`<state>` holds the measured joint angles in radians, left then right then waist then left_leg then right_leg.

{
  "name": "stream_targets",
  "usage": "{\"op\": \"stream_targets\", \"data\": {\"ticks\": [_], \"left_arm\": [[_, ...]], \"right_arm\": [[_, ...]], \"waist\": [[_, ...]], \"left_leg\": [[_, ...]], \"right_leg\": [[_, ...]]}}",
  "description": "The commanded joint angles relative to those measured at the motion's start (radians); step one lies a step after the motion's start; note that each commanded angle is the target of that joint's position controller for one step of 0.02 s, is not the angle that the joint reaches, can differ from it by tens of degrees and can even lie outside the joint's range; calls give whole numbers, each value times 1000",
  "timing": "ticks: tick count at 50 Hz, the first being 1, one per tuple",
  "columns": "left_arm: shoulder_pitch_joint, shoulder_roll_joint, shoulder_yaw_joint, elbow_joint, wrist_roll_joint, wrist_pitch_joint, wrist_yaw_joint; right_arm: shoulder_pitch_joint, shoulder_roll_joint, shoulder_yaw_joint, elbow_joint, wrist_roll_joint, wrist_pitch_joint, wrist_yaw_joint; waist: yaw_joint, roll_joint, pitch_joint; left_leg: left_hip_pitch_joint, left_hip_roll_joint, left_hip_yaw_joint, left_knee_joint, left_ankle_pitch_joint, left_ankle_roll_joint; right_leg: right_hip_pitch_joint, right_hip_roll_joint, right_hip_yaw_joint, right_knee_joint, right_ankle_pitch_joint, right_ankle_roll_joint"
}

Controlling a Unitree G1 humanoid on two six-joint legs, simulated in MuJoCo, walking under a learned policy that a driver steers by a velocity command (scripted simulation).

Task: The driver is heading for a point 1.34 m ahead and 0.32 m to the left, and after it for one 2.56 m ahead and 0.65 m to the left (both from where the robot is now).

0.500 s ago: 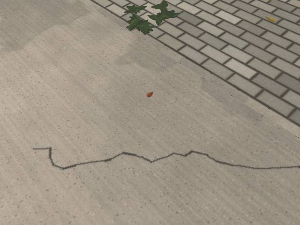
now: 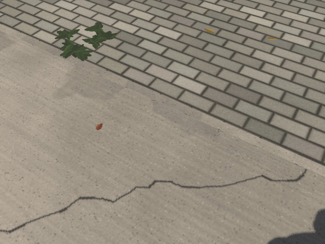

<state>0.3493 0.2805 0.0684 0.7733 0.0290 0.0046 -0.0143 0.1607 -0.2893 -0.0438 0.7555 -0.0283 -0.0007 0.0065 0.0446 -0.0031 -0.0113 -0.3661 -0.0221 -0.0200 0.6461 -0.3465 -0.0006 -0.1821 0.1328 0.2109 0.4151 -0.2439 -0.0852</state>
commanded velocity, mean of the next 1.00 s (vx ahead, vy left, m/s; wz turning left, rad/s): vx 0.46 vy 0.00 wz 0.39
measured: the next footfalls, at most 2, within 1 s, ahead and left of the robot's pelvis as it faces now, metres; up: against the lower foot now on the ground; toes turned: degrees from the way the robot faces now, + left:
left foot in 0.06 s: +0.07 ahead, +0.11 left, +0.00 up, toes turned -2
right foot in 0.50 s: +0.38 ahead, -0.05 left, +0.00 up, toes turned +15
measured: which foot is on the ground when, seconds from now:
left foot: up 0.00-0.04, down 0.06-0.52, up 0.54-1.00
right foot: down 0.00-0.04, up 0.06-0.48, down 0.50-1.00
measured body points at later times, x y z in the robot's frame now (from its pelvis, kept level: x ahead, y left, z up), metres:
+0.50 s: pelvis +0.22 +0.02 -0.02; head +0.25 +0.03 +0.43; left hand +0.42 +0.27 -0.09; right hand +0.19 -0.26 -0.14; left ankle +0.03 +0.11 -0.74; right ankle +0.34 -0.06 -0.74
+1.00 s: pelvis +0.46 +0.09 -0.02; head +0.50 +0.12 +0.43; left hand +0.30 +0.30 -0.15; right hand +0.78 +0.03 -0.10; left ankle +0.54 +0.22 -0.73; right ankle +0.35 -0.06 -0.74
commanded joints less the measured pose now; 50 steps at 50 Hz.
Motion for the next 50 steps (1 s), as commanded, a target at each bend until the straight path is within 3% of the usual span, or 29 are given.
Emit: {"op": "stream_targets", "data": {"ticks": [1,2,3,4,5,6,8,9,13,17,20,22,24,25,26,27,28,29,30,31,32,36,40,45,48,50], "left_arm": [[-47,136,30,-53,-1,-23,3],[-50,106,20,-54,1,-29,6],[-61,33,-2,-71,2,-40,6],[-90,52,-1,-103,1,-50,4],[-87,112,11,-104,22,-52,1],[-109,130,15,-90,26,-55,-8],[-121,105,8,-76,23,-63,-24],[-133,93,3,-75,31,-61,-29],[-230,55,-16,-107,27,-51,-31],[-388,30,-36,-158,13,-51,-31],[-447,36,-41,-183,0,-58,-27],[-391,54,-36,-174,-6,-64,-18],[-205,99,-16,-114,-7,-74,5],[-73,154,2,-88,9,-86,24],[65,233,21,-90,37,-86,43],[29,260,29,-85,26,-70,40],[-47,167,14,-93,17,-64,35],[-100,90,-4,-97,9,-68,30],[-122,59,-13,-90,11,-73,27],[-111,49,-17,-75,9,-82,28],[-104,44,-18,-63,5,-92,26],[-48,56,-10,-25,-12,-122,16],[-15,50,-11,6,-11,-119,15],[59,97,-1,49,-11,-108,25],[116,119,-4,91,-8,-89,34],[134,139,-9,116,-7,-73,34]], "right_arm": [[57,-45,-4,-34,4,-36,-9],[125,-64,-8,-15,0,-46,-17],[221,-131,-18,-2,-11,-58,-24],[273,-251,-47,14,-7,-56,-20],[244,-232,-53,24,3,-50,-9],[190,-161,-38,7,15,-52,5],[170,-116,-28,5,13,-66,13],[190,-105,-26,18,16,-73,9],[293,-94,-32,70,29,-78,-2],[363,-96,-39,96,22,-69,-11],[382,-111,-46,100,15,-61,-16],[338,-123,-51,87,15,-58,-20],[283,-144,-57,72,22,-63,-14],[270,-129,-55,60,32,-72,-5],[311,-30,-32,23,57,-79,-5],[361,-51,-35,1,48,-67,-9],[331,-91,-42,30,18,-50,-11],[267,-77,-40,32,7,-46,2],[242,-54,-38,31,6,-42,12],[224,-53,-40,26,-6,-31,21],[224,-49,-39,30,-11,-19,28],[118,-31,-34,-18,-13,0,51],[-32,-14,-18,-76,-10,-4,67],[-202,-1,4,-140,-11,-11,85],[-183,-10,4,-139,-23,-15,67],[8,-44,-13,-73,-32,-29,47]], "waist": [[-72,-74,45],[-104,-25,36],[-138,147,12],[-133,229,44],[-92,162,111],[-69,83,151],[-54,96,118],[-60,115,97],[-78,106,61],[-125,116,72],[-135,122,60],[-90,126,42],[7,88,-38],[66,28,-129],[93,-138,-289],[32,-280,-314],[-3,-126,-150],[-9,-43,-40],[-27,-47,14],[-39,-85,37],[-49,-96,43],[-55,-86,40],[-39,-75,70],[6,-69,101],[-10,-84,66],[-99,-88,-38]], "left_leg": [[253,-11,48,-189,88,45],[377,12,-8,-230,29,55],[459,211,-294,-382,-220,93],[469,380,-709,-539,-488,195],[385,405,-779,-548,-534,260],[341,344,-674,-524,-451,250],[321,227,-475,-517,-172,206],[326,189,-411,-510,-29,201],[357,154,-334,-473,296,217],[347,139,-321,-429,443,213],[339,151,-342,-368,558,204],[287,158,-362,-323,605,170],[209,107,-334,-143,724,122],[103,46,-285,60,619,97],[-88,-35,-176,353,177,74],[-242,-93,-95,524,-192,74],[-292,-6,-98,600,-106,82],[-282,22,-86,582,-28,80],[-257,48,-78,546,9,75],[-242,66,-70,521,19,69],[-230,70,-59,518,31,63],[-318,79,-45,494,125,51],[-352,78,5,322,275,37],[-257,59,112,43,315,76],[-136,-15,145,-35,177,130],[115,-75,132,-119,131,179]], "right_leg": [[-216,-217,237,-113,-309,-110],[-302,-176,194,-24,-326,-78],[-385,-89,42,244,-316,-31],[-568,6,-124,436,-317,-1],[-606,-71,-124,543,-278,6],[-594,-116,-125,574,-182,17],[-528,-148,-151,549,-62,49],[-510,-150,-170,551,-21,65],[-530,-149,-212,487,36,113],[-502,-131,-232,317,88,133],[-423,-105,-234,227,97,121],[-271,-93,-219,157,96,98],[31,-71,-219,54,109,57],[251,-173,-131,39,64,20],[500,-472,192,-12,-204,-37],[468,-600,572,-145,-292,-113],[323,-558,483,-153,-358,-114],[198,-500,323,-168,-269,-101],[115,-449,189,-195,-126,-80],[71,-416,99,-209,-21,-69],[52,-390,28,-219,70,-61],[89,-392,-115,-248,299,-72],[98,-353,-263,-256,408,-57],[165,-369,-357,-238,499,-31],[247,-392,-380,-107,861,-29],[232,-392,-389,137,992,-29]]}}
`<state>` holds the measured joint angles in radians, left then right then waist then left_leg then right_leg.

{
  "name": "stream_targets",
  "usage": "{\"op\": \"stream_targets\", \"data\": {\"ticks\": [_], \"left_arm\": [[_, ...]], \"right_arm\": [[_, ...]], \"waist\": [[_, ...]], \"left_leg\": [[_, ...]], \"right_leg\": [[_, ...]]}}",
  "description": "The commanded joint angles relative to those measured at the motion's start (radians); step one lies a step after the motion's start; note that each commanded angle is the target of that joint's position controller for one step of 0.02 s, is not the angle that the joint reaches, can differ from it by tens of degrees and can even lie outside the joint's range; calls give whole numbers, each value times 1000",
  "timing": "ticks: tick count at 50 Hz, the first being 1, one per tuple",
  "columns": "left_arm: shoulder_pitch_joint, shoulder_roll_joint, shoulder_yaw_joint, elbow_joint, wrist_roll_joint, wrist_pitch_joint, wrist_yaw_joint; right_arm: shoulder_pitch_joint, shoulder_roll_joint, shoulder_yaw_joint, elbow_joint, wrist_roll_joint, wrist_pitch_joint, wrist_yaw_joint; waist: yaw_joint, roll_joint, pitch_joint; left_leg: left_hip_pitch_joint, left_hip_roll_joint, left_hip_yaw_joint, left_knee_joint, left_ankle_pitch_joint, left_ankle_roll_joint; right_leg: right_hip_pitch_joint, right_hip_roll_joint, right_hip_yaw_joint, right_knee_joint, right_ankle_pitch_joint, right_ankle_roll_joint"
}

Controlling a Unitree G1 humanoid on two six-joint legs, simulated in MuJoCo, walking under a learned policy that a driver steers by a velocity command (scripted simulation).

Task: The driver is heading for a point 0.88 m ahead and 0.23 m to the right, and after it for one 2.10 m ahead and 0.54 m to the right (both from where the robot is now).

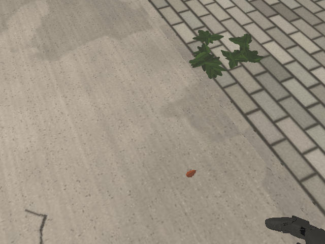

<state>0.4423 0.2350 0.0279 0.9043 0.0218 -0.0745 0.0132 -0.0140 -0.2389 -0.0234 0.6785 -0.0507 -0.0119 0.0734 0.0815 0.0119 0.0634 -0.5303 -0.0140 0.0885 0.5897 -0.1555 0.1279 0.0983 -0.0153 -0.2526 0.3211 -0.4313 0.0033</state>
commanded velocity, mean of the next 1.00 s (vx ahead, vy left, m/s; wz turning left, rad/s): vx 0.50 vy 0.00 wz -0.40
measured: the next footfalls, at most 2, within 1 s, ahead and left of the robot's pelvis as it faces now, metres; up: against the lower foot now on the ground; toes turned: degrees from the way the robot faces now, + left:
left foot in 0.02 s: +0.17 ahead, +0.08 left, +0.00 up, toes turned +3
right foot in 0.56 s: +0.44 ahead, -0.12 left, +0.00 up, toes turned -19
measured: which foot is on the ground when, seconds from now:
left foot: up 0.00-0.00, down 0.02-0.58, up 0.60-1.00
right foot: down 0.00-0.04, up 0.06-0.54, down 0.56-1.00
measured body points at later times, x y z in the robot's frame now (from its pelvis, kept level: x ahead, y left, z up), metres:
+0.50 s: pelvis +0.27 -0.01 +0.00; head +0.30 -0.02 +0.45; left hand +0.47 +0.18 -0.11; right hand +0.20 -0.26 -0.14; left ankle +0.13 +0.08 -0.72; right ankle +0.40 -0.13 -0.70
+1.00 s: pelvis +0.53 -0.10 +0.01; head +0.56 -0.12 +0.46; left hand +0.64 +0.16 -0.11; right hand +0.61 -0.40 -0.09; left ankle +0.75 -0.04 -0.68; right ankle +0.40 -0.11 -0.72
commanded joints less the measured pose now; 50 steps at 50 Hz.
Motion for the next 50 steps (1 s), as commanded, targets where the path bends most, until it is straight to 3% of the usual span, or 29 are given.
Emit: {"op": "stream_targets", "data": {"ticks": [1,2,3,4,5,6,8,11,14,19,23,26,27,28,29,30,31,32,33,34,35,37,39,43,48,50], "left_arm": [[24,176,25,-23,-9,9,5],[59,66,-3,-76,-39,5,-13],[61,121,18,-81,-39,11,-11],[-58,161,36,-100,-29,14,-6],[-79,122,24,-107,-33,6,-12],[-60,108,25,-84,-26,11,-15],[7,81,26,-40,6,45,-26],[-33,57,33,-46,4,63,-46],[-145,53,36,-77,4,65,-53],[-321,24,17,-137,10,57,-68],[-401,30,12,-182,15,55,-77],[-310,61,27,-168,17,57,-67],[-221,82,39,-145,18,53,-62],[-79,115,58,-102,26,43,-53],[39,222,95,-80,36,44,-35],[-24,306,116,-100,10,53,-33],[-23,280,111,-99,-14,61,-31],[-71,234,100,-92,-16,60,-22],[-110,182,86,-91,-13,56,-18],[-145,154,76,-91,-18,48,-14],[-170,136,69,-98,-20,40,-13],[-153,150,69,-94,-25,20,-18],[-124,178,75,-89,-23,12,-19],[-44,181,77,-78,-23,16,-19],[33,193,79,-72,-12,22,-10],[29,204,82,-79,-6,22,-3]], "right_arm": [[343,-134,-50,58,-23,-29,-35],[456,-239,-75,73,-45,-33,-55],[476,-268,-85,67,-1,-24,-65],[406,-238,-80,76,22,-23,-73],[344,-180,-62,88,25,-32,-75],[297,-125,-46,93,23,-42,-72],[259,-75,-31,103,29,-63,-72],[294,-94,-38,134,34,-93,-70],[336,-87,-38,159,32,-99,-73],[388,-92,-34,193,34,-98,-85],[447,-118,-37,231,28,-83,-100],[422,-165,-46,234,22,-67,-111],[416,-182,-50,231,20,-57,-112],[403,-190,-52,222,25,-50,-109],[410,-146,-40,181,38,-55,-100],[398,-91,-35,110,44,-67,-81],[289,-137,-39,89,30,-77,-77],[263,-120,-30,75,41,-91,-73],[281,-118,-30,87,41,-96,-75],[280,-115,-31,84,23,-83,-75],[309,-106,-28,92,7,-62,-73],[313,-92,-26,85,-3,-31,-65],[258,-85,-23,60,0,-19,-61],[87,-88,-19,1,5,-18,-58],[-56,-93,-8,-54,17,-33,-51],[-68,-106,-8,-70,21,-42,-51]], "waist": [[-214,-77,-199],[-221,119,-363],[-220,127,-470],[-208,11,-310],[-159,26,-165],[-115,5,-94],[-64,55,-52],[-49,51,-27],[-70,56,13],[-108,53,43],[-123,47,48],[-65,84,-31],[-26,85,-87],[43,50,-166],[84,-70,-267],[10,-267,-329],[44,-84,-281],[10,-38,-161],[-40,26,-81],[-76,31,-48],[-101,15,-57],[-114,-6,-69],[-104,-22,-56],[-41,-60,-27],[18,-77,-28],[11,-87,-27]], "left_leg": [[537,-29,-39,-108,-23,80],[898,315,-444,-118,-77,177],[925,488,-775,-234,63,249],[796,414,-576,-243,125,199],[629,370,-432,-286,167,157],[520,316,-335,-329,180,99],[385,254,-213,-390,191,47],[377,236,-126,-448,224,37],[414,222,-49,-472,242,26],[482,225,53,-461,338,15],[616,265,103,-386,536,1],[670,276,148,-162,961,-15],[654,278,152,-8,983,-14],[560,259,165,217,846,-31],[286,200,174,552,475,-69],[-100,-42,53,885,-375,-123],[-210,16,-131,903,-303,-112],[-224,65,-133,835,-213,-107],[-171,100,-126,727,-173,-108],[-119,118,-131,660,-167,-120],[-61,125,-130,619,-158,-134],[-38,121,-110,558,-150,-159],[-66,120,-92,476,-88,-178],[-142,107,-87,274,64,-193],[-151,57,-92,94,122,-176],[-100,40,-105,30,98,-158]], "right_leg": [[-198,-217,62,441,999,-108],[-552,-106,60,821,385,-67],[-691,39,203,1065,-112,-55],[-759,-7,324,1066,-11,-65],[-749,-42,314,987,48,-69],[-703,-73,307,901,84,-69],[-599,-81,299,843,130,-53],[-651,-80,295,815,218,-44],[-762,-88,288,739,329,-33],[-765,-70,207,467,454,-41],[-740,-33,136,339,373,-95],[-580,64,81,312,213,-162],[-476,97,85,285,171,-189],[-275,116,116,197,196,-223],[-1,-82,400,147,66,-305],[198,-327,969,14,173,-456],[175,-311,918,-25,243,-440],[51,-297,785,-37,315,-408],[-79,-247,691,-54,423,-354],[-164,-194,620,-64,503,-322],[-214,-158,566,-77,549,-307],[-254,-119,523,-88,626,-305],[-275,-94,506,-106,613,-293],[-225,-69,525,-104,576,-249],[-109,-87,579,-37,652,-236],[-91,-105,613,-2,686,-222]]}}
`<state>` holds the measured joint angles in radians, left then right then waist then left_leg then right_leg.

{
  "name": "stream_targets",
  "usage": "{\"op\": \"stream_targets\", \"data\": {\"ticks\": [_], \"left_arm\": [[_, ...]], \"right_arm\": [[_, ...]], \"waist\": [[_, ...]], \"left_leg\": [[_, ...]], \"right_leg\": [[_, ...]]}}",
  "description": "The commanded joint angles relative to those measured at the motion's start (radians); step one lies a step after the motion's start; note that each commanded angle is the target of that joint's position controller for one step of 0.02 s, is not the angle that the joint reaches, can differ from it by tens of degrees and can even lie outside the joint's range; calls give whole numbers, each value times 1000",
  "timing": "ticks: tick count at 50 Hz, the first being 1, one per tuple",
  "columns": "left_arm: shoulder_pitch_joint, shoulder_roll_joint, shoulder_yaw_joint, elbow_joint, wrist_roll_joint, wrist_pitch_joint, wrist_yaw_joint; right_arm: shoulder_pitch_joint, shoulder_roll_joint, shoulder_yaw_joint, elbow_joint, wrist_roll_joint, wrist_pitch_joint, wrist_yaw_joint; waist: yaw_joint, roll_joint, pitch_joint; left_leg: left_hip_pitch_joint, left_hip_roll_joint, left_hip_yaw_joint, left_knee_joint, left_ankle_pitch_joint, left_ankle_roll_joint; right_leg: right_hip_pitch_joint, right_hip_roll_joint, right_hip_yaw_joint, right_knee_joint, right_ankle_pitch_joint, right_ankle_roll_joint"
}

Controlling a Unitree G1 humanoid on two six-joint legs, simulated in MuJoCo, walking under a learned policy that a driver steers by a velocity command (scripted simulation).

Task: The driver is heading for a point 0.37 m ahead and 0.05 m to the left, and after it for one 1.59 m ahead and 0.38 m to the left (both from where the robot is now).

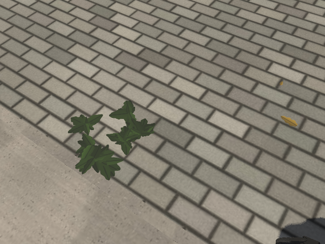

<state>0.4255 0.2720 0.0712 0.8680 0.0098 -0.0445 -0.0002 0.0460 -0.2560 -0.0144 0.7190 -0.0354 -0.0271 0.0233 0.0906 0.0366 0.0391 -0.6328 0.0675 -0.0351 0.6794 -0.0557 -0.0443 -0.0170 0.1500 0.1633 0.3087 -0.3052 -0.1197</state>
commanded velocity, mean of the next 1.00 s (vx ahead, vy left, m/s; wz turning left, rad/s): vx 0.50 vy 0.00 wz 0.18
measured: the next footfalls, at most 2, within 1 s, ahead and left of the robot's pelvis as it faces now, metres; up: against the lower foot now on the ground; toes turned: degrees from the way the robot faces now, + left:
left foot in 0.10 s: +0.23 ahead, +0.12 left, +0.00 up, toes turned -4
right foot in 0.56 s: +0.43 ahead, -0.10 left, +0.00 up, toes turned +1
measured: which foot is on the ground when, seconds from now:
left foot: up 0.00-0.08, down 0.10-0.58, up 0.60-1.00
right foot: down 0.00-0.10, up 0.12-0.54, down 0.56-1.00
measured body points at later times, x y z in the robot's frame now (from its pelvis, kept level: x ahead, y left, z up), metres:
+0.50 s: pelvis +0.26 +0.02 +0.00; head +0.29 +0.02 +0.45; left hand +0.48 +0.23 -0.09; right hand +0.20 -0.23 -0.13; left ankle +0.19 +0.13 -0.74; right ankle +0.38 -0.11 -0.71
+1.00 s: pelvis +0.50 +0.02 +0.00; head +0.53 +0.03 +0.45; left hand +0.40 +0.27 -0.14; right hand +0.75 -0.15 -0.10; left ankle +0.61 +0.16 -0.70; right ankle +0.39 -0.10 -0.74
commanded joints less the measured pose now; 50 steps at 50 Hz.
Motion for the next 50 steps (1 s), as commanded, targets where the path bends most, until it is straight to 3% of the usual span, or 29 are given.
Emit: {"op": "stream_targets", "data": {"ticks": [1,3,4,5,6,7,8,9,11,13,16,19,22,25,27,28,29,30,31,32,33,35,38,43,48,50], "left_arm": [[24,176,40,-51,8,-8,14],[-32,188,40,-62,9,-16,13],[-37,178,35,-56,3,-22,5],[-21,117,16,-75,-4,-31,-3],[119,33,1,-91,-30,-29,-5],[112,109,5,-57,7,-19,4],[33,118,8,-58,16,-15,-2],[-32,107,3,-71,18,-16,-9],[-60,90,-2,-81,30,-2,-24],[-66,76,-8,-84,39,7,-31],[-167,54,-24,-117,45,8,-38],[-311,21,-48,-163,34,1,-42],[-387,29,-55,-182,22,-6,-38],[-403,51,-50,-196,16,-18,-23],[-302,70,-39,-169,18,-32,-11],[-196,112,-23,-136,32,-45,2],[-35,193,-2,-129,56,-54,17],[-21,277,21,-123,49,-34,20],[-71,189,7,-132,35,-24,17],[-134,110,-13,-143,27,-27,13],[-167,74,-21,-141,25,-33,9],[-173,48,-27,-126,20,-48,12],[-128,61,-18,-96,8,-68,10],[-79,64,-11,-56,11,-66,9],[-32,109,3,-22,12,-57,14],[-12,125,7,-7,12,-45,19]], "right_arm": [[-97,-101,-20,-107,8,-31,-2],[67,-135,-35,-55,8,-42,-13],[200,-157,-46,-16,2,-54,-24],[351,-215,-61,-5,-18,-63,-40],[374,-312,-85,1,-32,-52,-42],[322,-238,-78,4,-7,-40,-32],[246,-156,-60,-8,4,-39,-27],[208,-110,-48,-3,2,-42,-21],[218,-91,-40,29,5,-54,-22],[267,-99,-42,65,19,-72,-13],[303,-112,-47,94,32,-75,-9],[344,-121,-53,119,31,-62,-12],[388,-146,-64,137,27,-55,-10],[401,-161,-72,144,25,-49,-11],[372,-172,-78,138,28,-44,-15],[374,-148,-73,133,33,-47,-13],[346,-88,-57,91,40,-54,-12],[419,-34,-48,56,58,-46,-17],[417,-112,-65,88,29,-25,-24],[378,-107,-69,95,21,-19,-14],[355,-83,-66,95,21,-15,-6],[336,-74,-69,94,4,5,8],[270,-55,-67,64,2,22,24],[100,-37,-53,0,1,27,45],[-51,-35,-36,-61,-3,23,62],[-65,-46,-39,-74,-7,24,59]], "waist": [[-21,-117,-5],[-96,-118,-58],[-163,-68,-126],[-217,17,-256],[-143,265,-355],[-123,142,-271],[-113,29,-130],[-109,-18,-67],[-86,55,-33],[-75,72,-49],[-78,62,-28],[-110,63,7],[-133,56,-1],[-127,60,-15],[-68,37,-39],[-28,-20,-102],[45,-152,-235],[3,-348,-269],[-23,-200,-172],[-48,-121,-78],[-66,-111,-36],[-90,-152,-15],[-98,-132,-24],[-79,-121,17],[-48,-117,54],[-50,-118,50]], "left_leg": [[67,-49,9,-99,-24,26],[312,-92,34,-158,-84,66],[491,-82,35,-221,-57,94],[707,106,-160,-249,-235,144],[920,360,-649,-355,-306,279],[824,348,-757,-409,-442,294],[683,302,-595,-426,-445,277],[592,248,-458,-440,-332,255],[509,167,-283,-465,-128,220],[506,144,-233,-465,53,239],[505,126,-195,-500,105,271],[460,86,-157,-520,71,262],[458,86,-159,-486,120,249],[478,109,-209,-419,149,231],[445,89,-221,-313,140,202],[389,31,-185,-159,129,178],[269,-44,-106,118,-70,149],[8,-161,8,338,-489,128],[-48,-90,-30,454,-463,138],[-49,-54,-46,467,-372,138],[-25,-28,-40,449,-312,127],[5,-3,-21,435,-260,103],[-34,2,-8,443,-182,83],[-98,12,27,277,-31,63],[6,-6,120,25,-2,111],[47,-36,155,-26,-73,145]], "right_leg": [[12,-276,212,30,571,-82],[-39,-261,192,142,719,-41],[-75,-205,139,316,738,-18],[-188,-148,79,574,508,5],[-482,23,-30,855,-181,45],[-586,-47,-14,949,-192,34],[-589,-88,-15,948,-95,37],[-575,-116,-27,902,-42,41],[-531,-148,-43,830,-20,54],[-516,-149,-71,793,-17,68],[-574,-194,-140,674,36,102],[-546,-201,-174,470,131,136],[-466,-172,-193,339,183,147],[-386,-157,-183,271,161,132],[-218,-140,-180,158,156,111],[-48,-179,-134,118,137,85],[149,-417,102,62,-53,32],[248,-606,454,-68,-218,-52],[147,-586,467,-78,-292,-70],[56,-531,332,-87,-223,-55],[-12,-485,205,-108,-68,-38],[-65,-420,41,-130,122,-11],[-49,-414,-73,-139,332,-20],[-32,-396,-226,-156,416,-24],[5,-415,-325,-138,474,-4],[61,-426,-360,-74,629,8]]}}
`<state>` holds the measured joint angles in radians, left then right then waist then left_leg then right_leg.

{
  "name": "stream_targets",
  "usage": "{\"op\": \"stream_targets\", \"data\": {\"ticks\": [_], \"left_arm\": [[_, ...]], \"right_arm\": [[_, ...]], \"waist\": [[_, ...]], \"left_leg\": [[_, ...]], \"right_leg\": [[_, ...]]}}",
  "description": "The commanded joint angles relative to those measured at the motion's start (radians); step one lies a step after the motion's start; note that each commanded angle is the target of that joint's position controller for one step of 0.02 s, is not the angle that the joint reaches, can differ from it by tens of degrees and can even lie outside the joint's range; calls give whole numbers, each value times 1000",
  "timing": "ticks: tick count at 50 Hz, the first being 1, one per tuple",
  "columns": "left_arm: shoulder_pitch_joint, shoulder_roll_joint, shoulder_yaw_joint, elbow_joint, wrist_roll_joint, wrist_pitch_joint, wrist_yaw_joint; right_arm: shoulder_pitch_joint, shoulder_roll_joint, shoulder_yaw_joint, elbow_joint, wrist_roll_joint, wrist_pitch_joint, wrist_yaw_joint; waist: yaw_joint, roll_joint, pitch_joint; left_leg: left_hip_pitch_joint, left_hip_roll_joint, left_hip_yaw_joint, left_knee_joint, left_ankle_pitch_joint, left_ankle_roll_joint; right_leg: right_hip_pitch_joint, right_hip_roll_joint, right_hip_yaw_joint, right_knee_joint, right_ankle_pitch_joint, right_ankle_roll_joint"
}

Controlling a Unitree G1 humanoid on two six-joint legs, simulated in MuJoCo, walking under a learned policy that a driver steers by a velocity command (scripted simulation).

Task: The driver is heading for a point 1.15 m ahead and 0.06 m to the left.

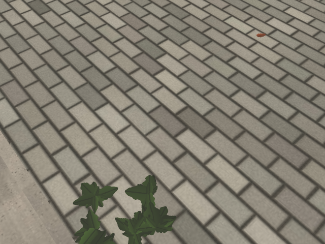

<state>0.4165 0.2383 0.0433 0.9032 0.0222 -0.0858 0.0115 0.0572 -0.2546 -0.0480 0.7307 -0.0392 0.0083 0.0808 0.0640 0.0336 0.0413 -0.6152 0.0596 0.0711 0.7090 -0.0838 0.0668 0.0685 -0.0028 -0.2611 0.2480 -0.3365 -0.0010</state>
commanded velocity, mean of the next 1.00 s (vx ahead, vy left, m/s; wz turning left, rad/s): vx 0.50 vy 0.00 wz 0.09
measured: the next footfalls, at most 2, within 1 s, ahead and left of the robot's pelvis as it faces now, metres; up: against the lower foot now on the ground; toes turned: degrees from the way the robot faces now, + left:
left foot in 0.08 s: +0.20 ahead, +0.09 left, +0.00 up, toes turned +8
right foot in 0.64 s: +0.55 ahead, +0.01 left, +0.00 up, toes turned +11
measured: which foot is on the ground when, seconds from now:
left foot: up 0.00-0.06, down 0.08-0.64, up 0.66-1.00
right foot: down 0.00-0.10, up 0.12-0.62, down 0.64-1.00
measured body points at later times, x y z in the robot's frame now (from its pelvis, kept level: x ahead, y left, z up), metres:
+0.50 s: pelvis +0.27 +0.05 +0.01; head +0.29 +0.07 +0.45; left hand +0.39 +0.33 -0.10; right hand +0.33 -0.22 -0.12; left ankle +0.16 +0.09 -0.74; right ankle +0.47 -0.05 -0.69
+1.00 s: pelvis +0.55 +0.07 +0.01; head +0.58 +0.06 +0.46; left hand +0.52 +0.34 -0.11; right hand +0.75 -0.16 -0.10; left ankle +0.69 +0.25 -0.68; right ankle +0.51 +0.00 -0.74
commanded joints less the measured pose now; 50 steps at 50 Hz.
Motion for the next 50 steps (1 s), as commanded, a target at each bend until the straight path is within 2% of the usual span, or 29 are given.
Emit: {"op": "stream_targets", "data": {"ticks": [1,2,3,4,5,6,7,8,9,10,12,15,19,22,26,28,29,31,32,33,34,35,36,37,38,40,43,46,50], "left_arm": [[-1,173,37,-37,1,3,10],[2,192,42,-31,1,12,13],[3,207,45,-29,1,22,14],[-6,209,44,-37,-1,30,13],[16,151,27,-80,-7,28,7],[-15,105,23,-152,-4,19,-8],[-138,167,32,-181,4,10,-12],[-162,138,22,-187,-9,-1,-15],[-137,128,18,-168,-9,-6,-13],[-128,126,19,-167,9,6,-12],[-86,118,18,-154,30,42,-18],[-148,98,14,-178,29,64,-25],[-304,95,10,-224,24,64,-29],[-376,81,1,-235,18,55,-39],[-474,85,-5,-268,6,45,-49],[-461,95,-2,-269,3,41,-54],[-418,101,1,-256,1,39,-52],[-241,132,19,-196,-1,36,-38],[-91,147,29,-150,6,29,-28],[57,224,51,-124,25,26,-16],[66,298,73,-113,22,32,-21],[-8,230,61,-113,-22,39,-35],[-85,197,55,-130,-25,42,-37],[-117,163,47,-133,-16,42,-37],[-119,150,42,-125,-16,39,-33],[-108,145,39,-107,-22,28,-29],[-71,176,50,-94,-25,23,-25],[-22,180,55,-84,-26,27,-23],[49,185,62,-72,-23,32,-18]], "right_arm": [[-60,-55,-9,-84,-6,-11,-3],[-16,-67,-15,-75,-8,-12,-10],[80,-85,-26,-50,-9,-19,-18],[244,-114,-45,4,-16,-28,-31],[363,-219,-78,28,-24,-29,-50],[314,-309,-97,1,10,-20,-56],[336,-290,-95,-1,25,-9,-63],[293,-242,-82,16,29,-11,-73],[254,-186,-67,21,31,-18,-77],[218,-159,-57,20,35,-27,-80],[192,-137,-47,10,38,-45,-76],[242,-165,-55,26,38,-61,-70],[328,-160,-53,49,39,-63,-72],[390,-139,-42,78,37,-74,-77],[438,-146,-34,105,21,-81,-87],[427,-155,-32,116,12,-82,-96],[402,-161,-31,116,9,-83,-100],[381,-180,-32,124,1,-83,-103],[365,-182,-29,123,4,-81,-103],[374,-143,-14,90,20,-88,-101],[447,-88,-7,74,28,-91,-90],[373,-142,-12,66,-5,-93,-92],[302,-145,-11,45,2,-101,-85],[255,-138,-6,34,3,-107,-80],[242,-132,-5,24,-2,-99,-77],[261,-109,4,19,-12,-70,-71],[206,-88,14,-4,-13,-50,-66],[59,-82,20,-52,-9,-48,-65],[-66,-75,28,-90,2,-55,-60]], "waist": [[-35,-124,29],[-57,-135,-6],[-99,-132,-66],[-173,-89,-160],[-204,45,-275],[-146,217,-343],[-197,56,-287],[-158,14,-159],[-105,-38,-76],[-67,-37,-48],[-31,-21,-66],[-39,-16,-45],[-94,12,-3],[-133,22,0],[-166,24,28],[-142,32,39],[-115,37,28],[-36,38,-65],[38,14,-139],[80,-80,-246],[14,-293,-303],[-5,-149,-225],[-25,-90,-106],[-35,-36,-56],[-57,-33,-25],[-89,-65,-41],[-85,-75,-30],[-43,-81,7],[12,-94,-9]], "left_leg": [[75,-59,70,-71,-97,55],[142,-97,88,-82,-154,78],[251,-138,90,-111,-188,105],[473,-163,65,-187,-153,137],[769,46,-234,-230,-323,209],[940,282,-784,-379,-276,329],[909,272,-740,-425,-154,324],[788,252,-590,-420,-46,306],[642,196,-490,-431,82,258],[553,143,-425,-441,156,230],[473,93,-363,-461,240,223],[434,56,-342,-497,196,217],[504,44,-354,-518,155,182],[586,52,-311,-513,266,143],[697,94,-277,-504,360,126],[728,121,-249,-487,446,114],[723,121,-218,-449,576,98],[732,105,-165,-237,859,72],[663,77,-122,-41,822,55],[426,21,-78,259,525,26],[90,-183,-39,595,-343,-22],[-7,-127,-161,646,-359,-7],[-33,-75,-162,612,-270,-10],[-16,-42,-151,556,-229,-14],[6,-23,-146,511,-224,-25],[71,-6,-134,430,-226,-58],[48,5,-99,323,-189,-98],[-2,11,-83,155,-57,-126],[-4,-16,-84,-2,55,-128]], "right_leg": [[0,-274,43,52,820,-103],[20,-276,27,153,973,-99],[15,-273,16,311,1043,-96],[-81,-252,-5,545,933,-72],[-374,-202,-8,867,527,-31],[-726,9,116,1174,-203,24],[-831,-26,276,1202,-137,17],[-844,-75,282,1148,-44,8],[-776,-111,283,1034,1,4],[-713,-127,292,969,3,11],[-628,-124,285,915,8,29],[-662,-116,266,812,88,51],[-763,-107,267,621,248,61],[-757,-95,246,495,346,35],[-756,-66,213,388,334,-21],[-703,-42,208,340,271,-59],[-625,-14,198,315,229,-81],[-407,67,171,285,154,-124],[-217,63,188,226,195,-155],[52,-133,457,217,108,-234],[228,-361,960,117,167,-383],[160,-327,1005,52,122,-365],[28,-302,844,39,141,-346],[-62,-254,758,18,231,-320],[-128,-215,696,6,318,-299],[-197,-161,617,-17,412,-278],[-253,-123,572,-53,403,-283],[-259,-92,565,-73,371,-254],[-179,-81,580,-18,438,-218]]}}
